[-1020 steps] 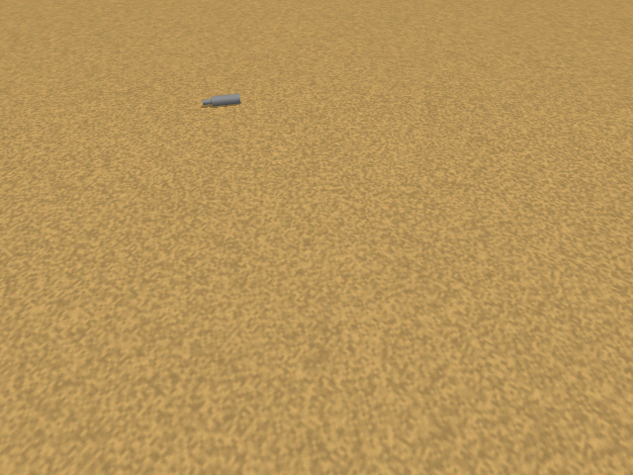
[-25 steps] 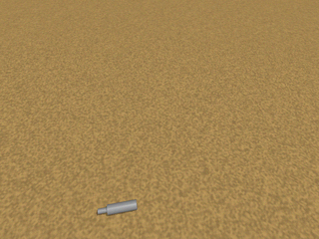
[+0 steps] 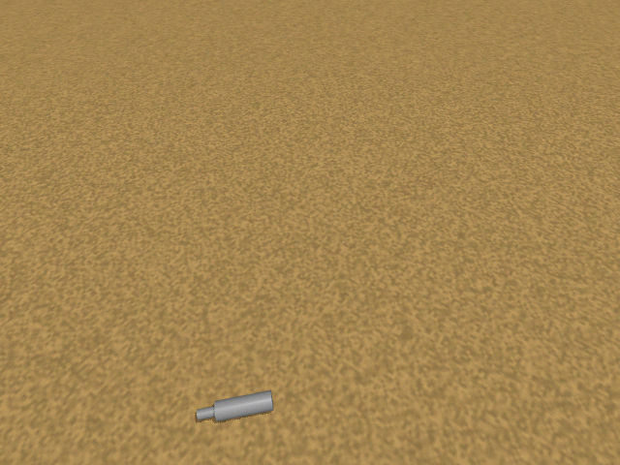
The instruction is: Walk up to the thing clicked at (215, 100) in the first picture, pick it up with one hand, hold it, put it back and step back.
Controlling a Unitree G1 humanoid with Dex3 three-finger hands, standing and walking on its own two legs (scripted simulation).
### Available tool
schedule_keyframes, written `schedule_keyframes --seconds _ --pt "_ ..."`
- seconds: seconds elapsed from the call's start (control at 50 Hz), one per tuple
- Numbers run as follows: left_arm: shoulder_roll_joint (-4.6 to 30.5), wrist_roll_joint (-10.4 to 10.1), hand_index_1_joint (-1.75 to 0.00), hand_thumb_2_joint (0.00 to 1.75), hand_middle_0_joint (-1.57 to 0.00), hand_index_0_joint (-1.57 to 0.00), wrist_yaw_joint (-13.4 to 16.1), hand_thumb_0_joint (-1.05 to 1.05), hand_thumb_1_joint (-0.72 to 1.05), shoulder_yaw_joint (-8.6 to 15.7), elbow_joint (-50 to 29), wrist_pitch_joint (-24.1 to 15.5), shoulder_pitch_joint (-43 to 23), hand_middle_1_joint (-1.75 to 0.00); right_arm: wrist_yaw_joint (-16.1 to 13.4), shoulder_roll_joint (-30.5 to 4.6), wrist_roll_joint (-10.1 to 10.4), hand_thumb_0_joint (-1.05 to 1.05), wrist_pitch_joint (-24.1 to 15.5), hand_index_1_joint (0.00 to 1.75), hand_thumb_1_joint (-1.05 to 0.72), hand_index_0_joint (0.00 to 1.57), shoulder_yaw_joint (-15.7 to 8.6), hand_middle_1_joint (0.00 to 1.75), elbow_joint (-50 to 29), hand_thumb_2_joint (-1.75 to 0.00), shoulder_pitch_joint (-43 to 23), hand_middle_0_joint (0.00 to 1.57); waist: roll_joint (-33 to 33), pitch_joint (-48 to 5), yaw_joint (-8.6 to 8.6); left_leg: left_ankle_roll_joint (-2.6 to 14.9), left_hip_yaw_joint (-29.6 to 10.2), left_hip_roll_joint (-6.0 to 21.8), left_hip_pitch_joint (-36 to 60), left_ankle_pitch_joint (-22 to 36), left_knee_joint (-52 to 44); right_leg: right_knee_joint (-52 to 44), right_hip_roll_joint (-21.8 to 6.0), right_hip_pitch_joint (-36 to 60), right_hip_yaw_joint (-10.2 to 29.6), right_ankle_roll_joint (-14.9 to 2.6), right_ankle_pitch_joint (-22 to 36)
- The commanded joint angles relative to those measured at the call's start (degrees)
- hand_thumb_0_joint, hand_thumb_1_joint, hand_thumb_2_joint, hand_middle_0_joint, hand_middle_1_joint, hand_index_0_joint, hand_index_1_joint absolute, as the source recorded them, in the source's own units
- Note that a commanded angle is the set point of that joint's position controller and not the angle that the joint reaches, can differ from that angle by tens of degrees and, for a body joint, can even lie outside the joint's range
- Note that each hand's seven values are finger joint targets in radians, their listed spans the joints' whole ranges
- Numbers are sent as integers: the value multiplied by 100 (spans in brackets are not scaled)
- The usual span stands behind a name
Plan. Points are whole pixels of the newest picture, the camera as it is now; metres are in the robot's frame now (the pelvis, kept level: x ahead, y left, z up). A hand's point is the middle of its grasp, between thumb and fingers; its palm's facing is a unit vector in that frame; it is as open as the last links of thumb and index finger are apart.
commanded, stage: walk up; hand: left
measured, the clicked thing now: (235, 407) +0.42 +0.25 -0.75
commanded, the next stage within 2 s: none
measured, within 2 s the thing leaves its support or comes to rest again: neither
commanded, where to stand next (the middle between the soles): +0.04 +0.00 m, yaw +0 degrees
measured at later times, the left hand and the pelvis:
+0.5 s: hand out of the picture +0.06 +0.35 -0.19, palm faces -0.05 -0.92 -0.38, open 7.4 cm; pelvis -0.04 +0.06 -0.02, yaw +0 degrees
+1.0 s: hand out of the picture +0.04 +0.24 -0.16, palm faces -0.03 -0.91 -0.40, open 7.4 cm; pelvis -0.05 -0.02 -0.03, yaw -1 degrees
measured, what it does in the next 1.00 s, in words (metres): steps on the spot: left foot, then right foot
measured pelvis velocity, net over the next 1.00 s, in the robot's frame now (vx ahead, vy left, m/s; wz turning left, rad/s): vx -0.05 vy -0.02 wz -0.02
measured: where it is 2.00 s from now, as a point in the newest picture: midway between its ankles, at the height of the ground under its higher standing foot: outside the picture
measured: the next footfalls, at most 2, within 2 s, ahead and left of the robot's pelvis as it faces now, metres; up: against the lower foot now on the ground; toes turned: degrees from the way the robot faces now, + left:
left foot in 0.32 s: -0.02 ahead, +0.21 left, +0.00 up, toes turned -1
right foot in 0.78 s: +0.03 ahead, -0.16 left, +0.00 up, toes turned -3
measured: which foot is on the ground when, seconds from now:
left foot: down 0.00-0.10, up 0.12-0.30, down 0.32-0.78, up 0.80-1.00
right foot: down 0.00-0.32, up 0.34-0.76, down 0.78-1.00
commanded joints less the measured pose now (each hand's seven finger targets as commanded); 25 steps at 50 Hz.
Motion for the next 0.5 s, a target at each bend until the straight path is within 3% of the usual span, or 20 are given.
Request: schedule_keyframes --seconds 0.0,0.04,0.06,0.08,0.1,0.12,0.14,0.18,0.22,0.24,0.26,0.28,0.3,0.32,0.34,0.36,0.38,0.4,0.42,0.48 --pt "1772 -189 -30 90 -20 -20 326 0 90 432 -413 -64 99 -30 -1 -1488 -58 0 131 30 -90 20 -396 30 -605 -90 -332 20 31 -269 80 134 -556 509 137 1739 538 400 -926 -442 624 -392 2577" --pt "1855 -189 -30 90 -20 -20 388 0 90 491 -509 -30 189 -30 21 -1402 -65 0 199 30 -90 20 -428 30 -772 -90 -265 20 -270 -463 72 161 -433 367 -55 1418 990 474 -1188 -309 880 -651 2643" --pt "1927 -183 -30 90 -20 -20 419 0 90 519 -607 -20 187 -30 45 -1365 -80 0 238 30 -90 20 -449 30 -874 -90 -282 20 -434 -512 140 116 -405 226 -119 876 1428 426 -1434 -405 1138 -885 2754" --pt "2020 -145 -30 90 -20 -20 441 0 90 554 -729 -7 99 -30 79 -1331 -113 0 288 30 -90 20 -480 30 -997 -90 -205 20 -821 -558 131 60 -405 40 -429 -236 2032 279 -1791 -349 1507 -1176 2862" --pt "2112 -75 -30 90 -20 -20 485 0 90 597 -832 -6 93 -30 110 -1298 -152 0 367 30 -90 20 -497 30 -1152 -90 -288 20 -1079 -356 217 -16 -513 -113 -896 -1762 2954 52 -2279 -538 1953 -1608 3090" --pt "2204 12 -30 90 -20 -20 509 0 90 652 -960 -20 121 -30 141 -1294 -195 0 439 30 -90 20 -511 30 -1285 -90 -185 20 -1133 -295 186 -13 -829 60 -1198 -2085 3657 119 -2542 -639 2121 -1886 3180" --pt "2150 34 -30 90 -20 -20 515 0 90 673 -1091 -17 -58 -30 168 -1351 -177 0 473 30 -90 20 -544 30 -1320 -90 -32 20 -1050 -293 66 -17 -987 120 -1181 -2134 4051 216 -2496 -892 1909 -1895 3133" --pt "2015 78 -30 90 -20 -20 473 0 90 664 -1367 4 -449 -30 167 -1358 -48 0 431 30 -90 20 -617 30 -1379 -90 287 20 -1151 -417 -191 27 -1051 32 -1106 -2234 4048 655 -2035 -913 1260 -1659 3485" --pt "1912 129 -30 90 -20 -20 471 0 90 617 -1399 2 -271 -30 143 -1322 -20 0 349 30 -90 20 -605 30 -1458 -90 261 20 -1102 -750 -91 37 -809 152 -1108 -2118 3002 1144 -1672 -336 915 -1290 3704" --pt "1734 180 -30 90 -20 -20 377 0 90 568 -1497 15 -276 -30 73 -1215 40 0 231 30 -90 20 -580 30 -1354 -90 331 20 -1125 -1006 -45 52 -514 51 -837 -1950 2081 1476 -1321 -100 652 -1115 3131" --pt "1522 189 -30 90 -20 -20 273 0 90 483 -1524 106 -427 -30 5 -1092 65 0 47 30 -90 20 -542 30 -1173 -90 583 20 -1039 -1149 -151 -17 -194 -98 -474 -1118 724 1968 -818 -33 303 -934 2059" --pt "1421 210 -30 90 -20 -20 172 0 90 479 -1659 265 -496 -30 -82 -1246 14 0 -138 30 -90 20 -614 30 -986 -90 1103 20 -608 -1145 -339 -119 -228 -4 230 152 -370 2976 -350 -488 -49 -683 590" --pt "1220 285 -30 90 -20 -20 89 0 90 502 -1924 398 -507 -30 -221 -1846 -102 0 -252 30 -90 20 -810 30 -846 -90 1830 20 327 -954 -496 -99 -1604 766 1349 1361 -220 3921 160 -2164 397 -469 -2029" --pt "1139 328 -30 90 -20 -20 35 0 90 478 -2076 508 -177 -30 -425 -2555 -162 0 -316 30 -90 20 -990 30 -914 -90 2107 20 752 -1000 -364 169 -3111 1949 1770 2732 315 4534 500 -3294 972 -316 -2659" --pt "1447 342 -30 90 -20 -20 -17 0 90 605 -2014 673 38 -30 -575 -2640 -135 0 -337 30 -90 20 -993 30 -1084 -90 1857 20 -365 -913 -124 598 -3015 2287 1347 2739 618 4652 238 -3164 1412 -364 -2214" --pt "1669 325 -30 90 -20 -20 -35 0 90 629 -2008 709 -18 -30 -628 -2993 -22 0 -364 30 -90 20 -1022 30 -1258 -90 1301 20 413 -830 -155 1236 -3797 2840 815 2023 265 4838 86 -3136 1433 -289 -2328" --pt "1957 386 -30 90 -20 -20 -99 0 90 739 -2021 742 -260 -30 -731 -2811 -16 0 -415 30 -90 20 -1070 30 -1282 -90 997 20 -32 -476 -94 1300 -3444 2615 791 1710 399 5267 -28 -3410 1720 -206 -1985" --pt "1984 316 -30 90 -20 -20 -149 0 90 837 -1991 730 -310 -30 -785 -2572 -38 0 -448 30 -90 20 -1010 30 -1317 -90 987 20 174 -398 -41 1218 -2818 2277 847 1980 673 5451 6 -3397 1828 -186 -1717" --pt "1911 255 -30 90 -20 -20 -196 0 90 859 -2005 706 -121 -30 -801 -2345 -102 0 -469 30 -90 20 -930 30 -1324 -90 1115 20 112 -340 77 988 -2103 1882 804 2308 848 5447 106 -3330 1826 -218 -1417" --pt "1772 242 -30 90 -20 -20 -302 0 90 880 -2191 682 -104 -30 -779 -2157 -70 0 -547 30 -90 20 -867 30 -1318 -90 1655 20 509 -106 -54 984 -1880 1683 368 1976 738 5438 296 -3094 1545 -176 -1151"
